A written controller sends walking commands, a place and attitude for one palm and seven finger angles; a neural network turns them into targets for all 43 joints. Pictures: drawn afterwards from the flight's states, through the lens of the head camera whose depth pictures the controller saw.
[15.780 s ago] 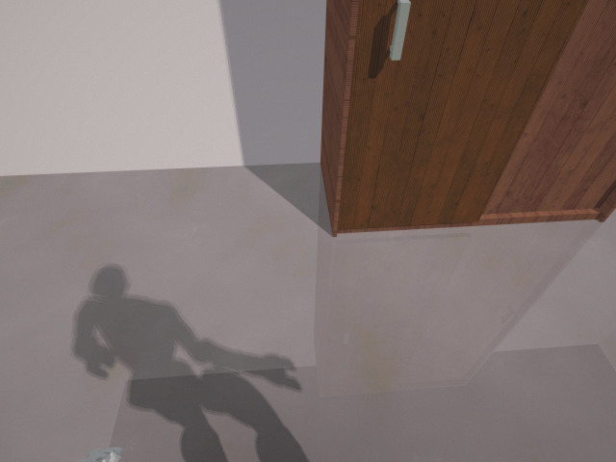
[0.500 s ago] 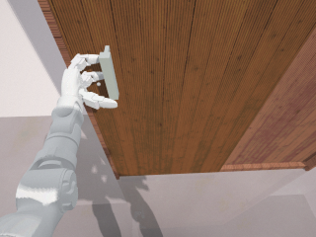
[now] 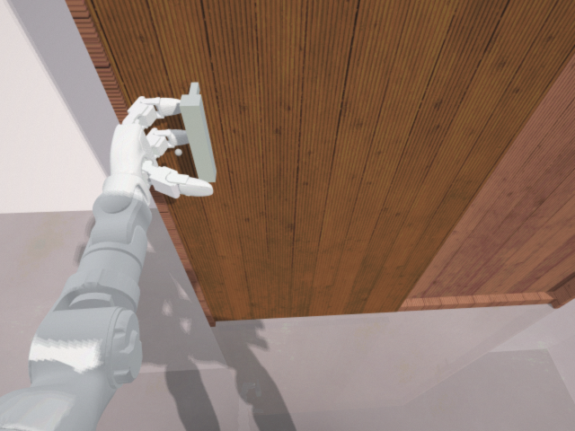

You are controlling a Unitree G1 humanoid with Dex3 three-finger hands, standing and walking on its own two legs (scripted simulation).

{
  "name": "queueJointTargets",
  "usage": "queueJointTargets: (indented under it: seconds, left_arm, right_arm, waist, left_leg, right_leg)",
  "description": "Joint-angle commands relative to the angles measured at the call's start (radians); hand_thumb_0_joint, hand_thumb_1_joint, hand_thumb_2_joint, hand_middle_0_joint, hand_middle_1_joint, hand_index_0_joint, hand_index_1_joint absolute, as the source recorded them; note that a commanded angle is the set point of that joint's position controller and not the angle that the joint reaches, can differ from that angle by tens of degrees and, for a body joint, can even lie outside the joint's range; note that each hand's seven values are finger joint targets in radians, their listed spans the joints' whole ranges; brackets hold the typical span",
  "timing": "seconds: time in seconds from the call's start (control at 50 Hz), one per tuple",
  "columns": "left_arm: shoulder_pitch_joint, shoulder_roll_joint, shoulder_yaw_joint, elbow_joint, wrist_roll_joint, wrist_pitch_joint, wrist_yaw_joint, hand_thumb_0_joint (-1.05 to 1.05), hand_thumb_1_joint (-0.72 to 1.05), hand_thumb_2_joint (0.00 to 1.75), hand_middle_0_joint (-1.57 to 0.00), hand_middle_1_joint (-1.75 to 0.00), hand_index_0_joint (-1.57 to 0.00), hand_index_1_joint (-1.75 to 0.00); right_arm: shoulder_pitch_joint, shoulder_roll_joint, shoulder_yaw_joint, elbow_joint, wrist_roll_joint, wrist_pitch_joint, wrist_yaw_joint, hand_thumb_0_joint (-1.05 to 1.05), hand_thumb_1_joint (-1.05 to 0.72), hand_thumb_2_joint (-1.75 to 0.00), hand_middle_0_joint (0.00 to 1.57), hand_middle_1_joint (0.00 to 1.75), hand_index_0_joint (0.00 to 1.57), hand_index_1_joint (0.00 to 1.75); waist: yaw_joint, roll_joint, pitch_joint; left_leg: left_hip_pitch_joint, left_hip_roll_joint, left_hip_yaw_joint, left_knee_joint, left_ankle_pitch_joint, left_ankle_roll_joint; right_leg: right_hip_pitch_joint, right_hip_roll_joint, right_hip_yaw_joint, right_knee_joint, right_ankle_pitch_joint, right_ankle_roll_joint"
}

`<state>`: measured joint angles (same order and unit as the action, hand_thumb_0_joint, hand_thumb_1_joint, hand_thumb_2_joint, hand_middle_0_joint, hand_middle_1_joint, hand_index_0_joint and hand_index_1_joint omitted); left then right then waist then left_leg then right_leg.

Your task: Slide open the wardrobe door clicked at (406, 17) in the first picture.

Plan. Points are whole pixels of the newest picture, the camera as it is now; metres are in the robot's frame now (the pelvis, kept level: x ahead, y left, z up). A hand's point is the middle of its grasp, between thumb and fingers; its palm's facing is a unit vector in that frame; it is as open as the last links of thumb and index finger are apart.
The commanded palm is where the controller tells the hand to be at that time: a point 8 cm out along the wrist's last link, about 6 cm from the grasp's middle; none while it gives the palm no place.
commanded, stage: slide the fingers in behind the handle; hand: left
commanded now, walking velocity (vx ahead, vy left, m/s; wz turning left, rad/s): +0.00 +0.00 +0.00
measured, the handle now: (201, 133) +0.52 +0.12 +0.13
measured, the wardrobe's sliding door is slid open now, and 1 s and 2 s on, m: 0.00 0.00 0.00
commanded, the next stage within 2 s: grip the handle and tug to test in 1.56 s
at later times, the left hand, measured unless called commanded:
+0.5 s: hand (196, 157) +0.45 +0.12 +0.14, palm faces +0.02 -1.00 -0.01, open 14.1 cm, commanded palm +0.43 +0.16 +0.13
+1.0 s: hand (212, 154) +0.46 +0.10 +0.14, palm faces +0.03 -1.00 +0.00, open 14.1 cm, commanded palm +0.43 +0.15 +0.13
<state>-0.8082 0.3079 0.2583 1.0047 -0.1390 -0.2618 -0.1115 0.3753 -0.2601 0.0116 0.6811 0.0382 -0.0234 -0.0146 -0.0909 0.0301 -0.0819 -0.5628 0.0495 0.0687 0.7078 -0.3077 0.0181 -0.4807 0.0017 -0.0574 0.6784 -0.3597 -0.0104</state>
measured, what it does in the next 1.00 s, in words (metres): stands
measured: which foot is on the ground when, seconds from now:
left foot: down 0.00-1.00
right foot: down 0.00-1.00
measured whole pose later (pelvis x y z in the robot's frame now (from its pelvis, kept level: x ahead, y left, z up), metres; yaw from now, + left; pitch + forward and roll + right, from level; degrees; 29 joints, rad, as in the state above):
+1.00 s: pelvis +0.01 -0.01 +0.00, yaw +0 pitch +8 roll +0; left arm -0.75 0.21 0.19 0.91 -0.12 -0.24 0.00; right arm 0.37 -0.25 0.00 0.69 0.03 -0.02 0.00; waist -0.08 0.04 -0.08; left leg -0.51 0.05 0.06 0.66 -0.30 0.00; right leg -0.43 0.01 -0.06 0.65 -0.36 -0.03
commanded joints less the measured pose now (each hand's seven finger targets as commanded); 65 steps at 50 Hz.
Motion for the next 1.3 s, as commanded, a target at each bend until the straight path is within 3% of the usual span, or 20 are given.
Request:
queueJointTargets:
  seconds: [0.0, 0.06, 0.16, 0.22, 0.28, 0.4, 0.46, 0.48, 0.5, 0.66, 0.78, 0.86, 0.9, 0.96, 1.0, 1.06, 1.14, 1.22, 1.24, 1.28]
  left_arm:
    - [-0.454, 0.162, 0.002, -0.290, -0.007, -0.071, 0.019, 0.00, -0.50, 0.30, -0.30, -1.20, -0.30, -1.20]
    - [-0.418, 0.104, -0.030, -0.312, -0.010, -0.053, 0.037, 0.00, -0.50, 0.30, -0.30, -1.20, -0.30, -1.20]
    - [-0.428, 0.108, -0.033, -0.322, 0.004, -0.030, 0.067, 0.00, -0.50, 0.30, -0.30, -1.20, -0.30, -1.20]
    - [-0.440, 0.123, -0.025, -0.331, 0.014, -0.039, 0.079, 0.00, -0.50, 0.30, -0.30, -1.20, -0.30, -1.20]
    - [-0.456, 0.046, -0.084, -0.331, 0.010, -0.045, 0.075, 0.00, -0.50, 0.30, -0.30, -1.20, -0.30, -1.20]
    - [-0.507, 0.071, -0.072, -0.272, 0.005, -0.053, 0.073, 0.00, -0.50, 0.30, -0.30, -1.20, -0.30, -1.20]
    - [-0.528, 0.033, -0.095, -0.283, 0.001, -0.060, 0.076, 0.00, -0.50, 0.30, -0.30, -1.20, -0.30, -1.20]
    - [-0.491, 0.058, -0.068, -0.243, 0.002, -0.056, 0.080, 0.00, -0.50, 0.30, -0.30, -1.20, -0.30, -1.20]
    - [-0.493, 0.050, -0.075, -0.240, 0.001, -0.056, 0.083, 0.00, -0.50, 0.30, -0.30, -1.20, -0.30, -1.20]
    - [-0.450, 0.110, -0.015, -0.275, 0.024, -0.068, 0.116, 0.00, -0.50, 0.30, -0.30, -1.20, -0.30, -1.20]
    - [-0.427, 0.031, -0.074, -0.304, 0.017, -0.051, 0.114, 0.00, -0.50, 0.30, -0.30, -1.20, -0.30, -1.20]
    - [-0.431, 0.065, -0.046, -0.327, 0.017, -0.046, 0.114, 0.00, -0.50, 0.30, -0.30, -1.20, -0.30, -1.20]
    - [-0.401, 0.036, -0.071, -0.327, 0.017, -0.044, 0.111, 0.00, -0.50, 0.30, -0.30, -1.20, -0.30, -1.20]
    - [-0.432, 0.048, -0.060, -0.298, 0.010, -0.038, 0.110, 0.00, -0.50, 0.30, -0.30, -1.20, -0.30, -1.20]
    - [-0.431, 0.051, -0.061, -0.327, 0.014, -0.045, 0.110, 0.00, -0.50, 0.30, -0.30, -1.20, -0.30, -1.20]
    - [-0.431, 0.000, -0.101, -0.351, 0.012, -0.047, 0.109, 0.00, -0.50, 0.30, -0.30, -1.20, -0.30, -1.20]
    - [-0.454, 0.006, -0.098, -0.322, 0.013, -0.042, 0.120, 0.00, -0.50, 0.30, -0.30, -1.20, -0.30, -1.20]
    - [-0.424, 0.015, -0.088, -0.333, 0.018, -0.046, 0.118, 0.00, -0.50, 0.30, -0.30, -1.20, -0.30, -1.20]
    - [-0.419, -0.016, -0.112, -0.341, 0.015, -0.043, 0.116, 0.00, -0.50, 0.30, -0.30, -1.20, -0.30, -1.20]
    - [-0.429, -0.013, -0.110, -0.343, 0.015, -0.041, 0.118, 0.00, -0.50, 0.30, -0.30, -1.20, -0.30, -1.20]
  right_arm:
    - [0.045, -0.146, -0.059, -0.105, -0.003, -0.031, -0.012, 0.00, -0.90, -0.90, 0.20, 0.30, 0.20, 0.30]
    - [0.026, -0.137, -0.059, -0.108, 0.000, -0.036, -0.007, 0.00, -0.90, -0.90, 0.20, 0.30, 0.20, 0.30]
    - [0.009, -0.135, -0.055, -0.108, 0.002, -0.034, -0.011, 0.00, -0.90, -0.90, 0.20, 0.30, 0.20, 0.30]
    - [0.007, -0.133, -0.054, -0.104, -0.001, -0.039, -0.013, 0.00, -0.90, -0.90, 0.20, 0.30, 0.20, 0.30]
    - [0.000, -0.126, -0.054, -0.102, 0.000, -0.047, -0.011, 0.00, -0.90, -0.90, 0.20, 0.30, 0.20, 0.30]
    - [0.009, -0.133, -0.054, -0.085, -0.001, -0.051, -0.017, 0.00, -0.90, -0.90, 0.20, 0.30, 0.20, 0.30]
    - [0.008, -0.128, -0.054, -0.081, -0.003, -0.055, -0.012, 0.00, -0.90, -0.90, 0.20, 0.30, 0.20, 0.30]
    - [0.012, -0.130, -0.054, -0.077, -0.002, -0.053, -0.013, 0.00, -0.90, -0.90, 0.20, 0.30, 0.20, 0.30]
    - [0.017, -0.132, -0.053, -0.078, -0.004, -0.052, -0.011, 0.00, -0.90, -0.90, 0.20, 0.30, 0.20, 0.30]
    - [0.022, -0.127, -0.057, -0.096, -0.010, -0.040, -0.003, 0.00, -0.90, -0.90, 0.20, 0.30, 0.20, 0.30]
    - [0.019, -0.121, -0.061, -0.101, -0.007, -0.034, 0.001, 0.00, -0.90, -0.90, 0.20, 0.30, 0.20, 0.30]
    - [0.022, -0.122, -0.063, -0.095, -0.009, -0.034, -0.002, 0.00, -0.90, -0.90, 0.20, 0.30, 0.20, 0.30]
    - [0.021, -0.120, -0.063, -0.098, -0.008, -0.032, -0.001, 0.00, -0.90, -0.90, 0.20, 0.30, 0.20, 0.30]
    - [0.018, -0.121, -0.061, -0.088, -0.007, -0.030, -0.003, 0.00, -0.90, -0.90, 0.20, 0.30, 0.20, 0.30]
    - [0.020, -0.121, -0.064, -0.091, -0.008, -0.030, -0.003, 0.00, -0.90, -0.90, 0.20, 0.30, 0.20, 0.30]
    - [0.008, -0.113, -0.063, -0.096, -0.006, -0.033, 0.002, 0.00, -0.90, -0.90, 0.20, 0.30, 0.20, 0.30]
    - [0.011, -0.120, -0.062, -0.088, -0.007, -0.033, 0.003, 0.00, -0.90, -0.90, 0.20, 0.30, 0.20, 0.30]
    - [0.010, -0.119, -0.064, -0.092, -0.009, -0.029, 0.002, 0.00, -0.90, -0.90, 0.20, 0.30, 0.20, 0.30]
    - [0.003, -0.115, -0.063, -0.097, -0.007, -0.030, 0.004, 0.00, -0.90, -0.90, 0.20, 0.30, 0.20, 0.30]
    - [0.002, -0.116, -0.064, -0.093, -0.007, -0.029, 0.006, 0.00, -0.90, -0.90, 0.20, 0.30, 0.20, 0.30]
  waist:
    - [0.004, 0.010, -0.361]
    - [0.008, -0.001, -0.339]
    - [0.001, -0.039, -0.282]
    - [0.006, -0.027, -0.308]
    - [-0.005, -0.011, -0.307]
    - [-0.022, -0.046, -0.285]
    - [-0.021, -0.016, -0.324]
    - [-0.007, -0.034, -0.310]
    - [-0.015, -0.034, -0.306]
    - [0.013, -0.044, -0.350]
    - [0.002, -0.049, -0.314]
    - [0.007, -0.061, -0.332]
    - [0.004, -0.056, -0.321]
    - [-0.004, -0.080, -0.284]
    - [0.003, -0.060, -0.328]
    - [0.004, -0.016, -0.341]
    - [-0.009, -0.057, -0.310]
    - [0.006, -0.049, -0.356]
    - [0.002, -0.035, -0.350]
    - [0.001, -0.023, -0.335]
  left_leg:
    - [0.345, -0.033, -0.081, -0.053, 0.284, 0.014]
    - [0.351, -0.029, -0.081, -0.063, 0.279, 0.010]
    - [0.308, -0.032, -0.073, -0.081, 0.212, 0.014]
    - [0.321, -0.034, -0.075, -0.080, 0.213, 0.015]
    - [0.348, -0.034, -0.078, -0.077, 0.220, 0.012]
    - [0.316, -0.038, -0.078, -0.076, 0.179, 0.017]
    - [0.347, -0.040, -0.082, -0.072, 0.195, 0.013]
    - [0.328, -0.039, -0.082, -0.073, 0.192, 0.012]
    - [0.319, -0.041, -0.077, -0.073, 0.195, 0.015]
    - [0.286, -0.048, -0.053, -0.070, 0.237, 0.019]
    - [0.298, -0.045, -0.049, -0.075, 0.242, 0.019]
    - [0.293, -0.049, -0.044, -0.075, 0.251, 0.024]
    - [0.299, -0.050, -0.042, -0.075, 0.256, 0.025]
    - [0.278, -0.051, -0.044, -0.081, 0.217, 0.025]
    - [0.298, -0.052, -0.044, -0.077, 0.245, 0.025]
    - [0.327, -0.051, -0.046, -0.074, 0.262, 0.020]
    - [0.314, -0.049, -0.053, -0.074, 0.246, 0.023]
    - [0.334, -0.050, -0.054, -0.068, 0.299, 0.021]
    - [0.342, -0.049, -0.053, -0.067, 0.300, 0.020]
    - [0.348, -0.046, -0.056, -0.066, 0.297, 0.017]
  right_leg:
    - [0.025, 0.047, 0.009, -0.074, 0.332, -0.010]
    - [0.018, 0.049, 0.004, -0.079, 0.329, -0.008]
    - [0.027, 0.044, 0.010, -0.097, 0.296, -0.004]
    - [0.038, 0.041, 0.015, -0.097, 0.297, -0.006]
    - [0.016, 0.042, 0.011, -0.098, 0.297, -0.007]
    - [0.016, 0.039, 0.017, -0.110, 0.274, -0.004]
    - [0.004, 0.040, 0.013, -0.101, 0.283, -0.004]
    - [0.011, 0.041, 0.014, -0.101, 0.280, -0.007]
    - [0.017, 0.039, 0.014, -0.103, 0.286, -0.004]
    - [0.093, 0.038, 0.029, -0.091, 0.376, -0.001]
    - [0.081, 0.042, 0.023, -0.104, 0.386, -0.001]
    - [0.113, 0.039, 0.031, -0.106, 0.416, 0.002]
    - [0.108, 0.039, 0.029, -0.111, 0.417, 0.002]
    - [0.093, 0.037, 0.034, -0.123, 0.390, 0.006]
    - [0.113, 0.035, 0.031, -0.113, 0.407, 0.002]
    - [0.096, 0.037, 0.028, -0.106, 0.417, 0.000]
    - [0.073, 0.038, 0.026, -0.110, 0.394, 0.002]
    - [0.102, 0.036, 0.026, -0.095, 0.446, -0.002]
    - [0.090, 0.037, 0.022, -0.096, 0.442, -0.001]
    - [0.074, 0.039, 0.021, -0.098, 0.425, -0.003]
